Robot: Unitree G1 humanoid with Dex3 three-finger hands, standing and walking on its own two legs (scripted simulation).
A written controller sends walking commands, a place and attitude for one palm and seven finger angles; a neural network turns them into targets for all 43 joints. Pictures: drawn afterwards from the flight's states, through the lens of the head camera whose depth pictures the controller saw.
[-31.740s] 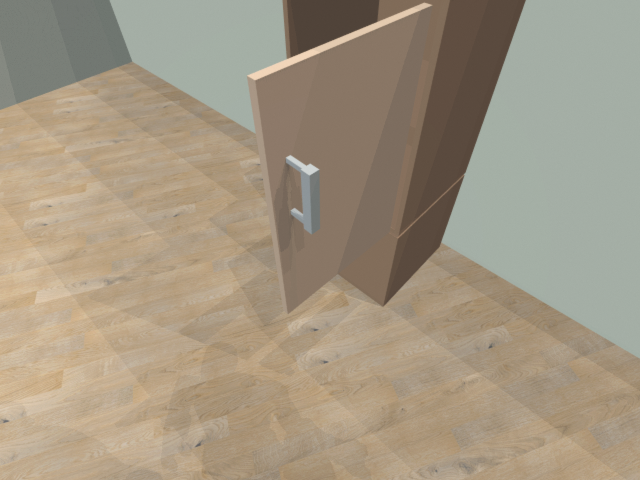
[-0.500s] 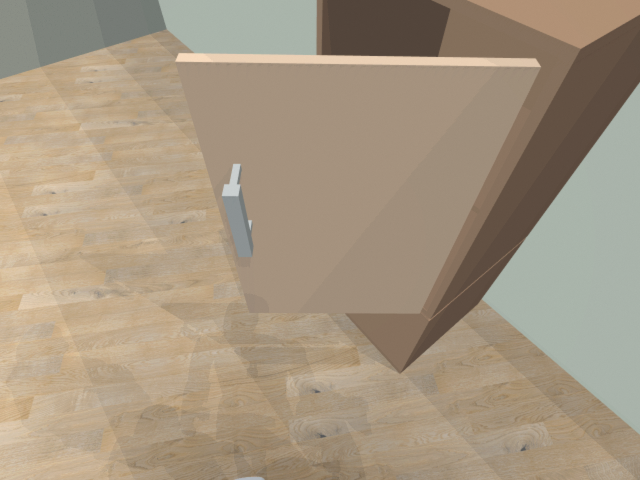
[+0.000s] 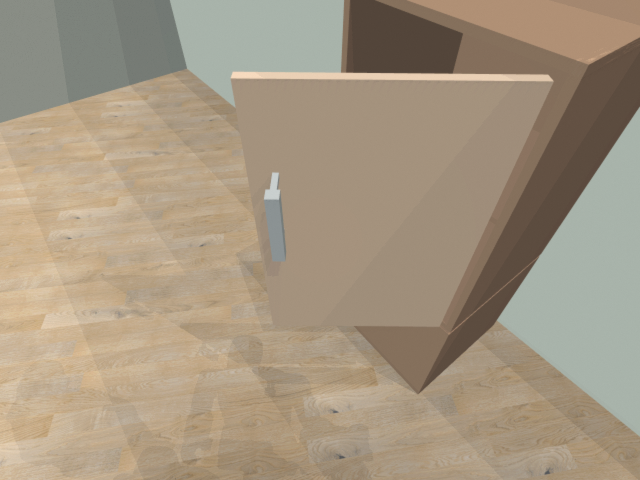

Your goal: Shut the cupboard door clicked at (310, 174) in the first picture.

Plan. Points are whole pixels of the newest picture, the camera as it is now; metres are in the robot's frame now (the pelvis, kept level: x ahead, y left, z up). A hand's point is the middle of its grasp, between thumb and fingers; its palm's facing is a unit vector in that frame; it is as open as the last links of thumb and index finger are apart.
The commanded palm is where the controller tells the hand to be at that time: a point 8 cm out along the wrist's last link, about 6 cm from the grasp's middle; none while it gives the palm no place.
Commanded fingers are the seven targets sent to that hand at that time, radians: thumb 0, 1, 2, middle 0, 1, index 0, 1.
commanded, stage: come to a stop and stand still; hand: left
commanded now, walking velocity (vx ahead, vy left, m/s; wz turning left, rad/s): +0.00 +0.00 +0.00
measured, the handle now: (277, 218) +0.47 +0.10 +0.05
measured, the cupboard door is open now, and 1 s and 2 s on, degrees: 51 51 51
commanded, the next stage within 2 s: look again from close up in 1.10 s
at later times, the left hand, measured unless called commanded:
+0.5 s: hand out of the picture +0.04 +0.19 -0.16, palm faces -0.04 -0.97 -0.23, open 7.4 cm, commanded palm none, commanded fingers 0.00 0.90 0.90 -0.20 -0.30 -0.20 -0.30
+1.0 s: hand out of the picture +0.06 +0.15 -0.16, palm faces -0.02 -0.97 -0.22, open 7.4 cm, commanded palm none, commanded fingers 0.00 0.90 0.90 -0.20 -0.30 -0.20 -0.30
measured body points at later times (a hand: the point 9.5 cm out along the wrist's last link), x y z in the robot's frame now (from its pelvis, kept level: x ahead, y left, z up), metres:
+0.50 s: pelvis +0.01 +0.00 +0.01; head +0.03 -0.01 +0.46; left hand +0.04 +0.24 -0.14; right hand +0.02 -0.24 -0.15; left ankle -0.02 +0.09 -0.72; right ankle +0.03 -0.18 -0.72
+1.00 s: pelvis +0.02 -0.03 +0.01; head +0.03 -0.04 +0.46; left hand +0.06 +0.20 -0.14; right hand +0.03 -0.26 -0.15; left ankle -0.02 +0.09 -0.72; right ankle +0.03 -0.18 -0.72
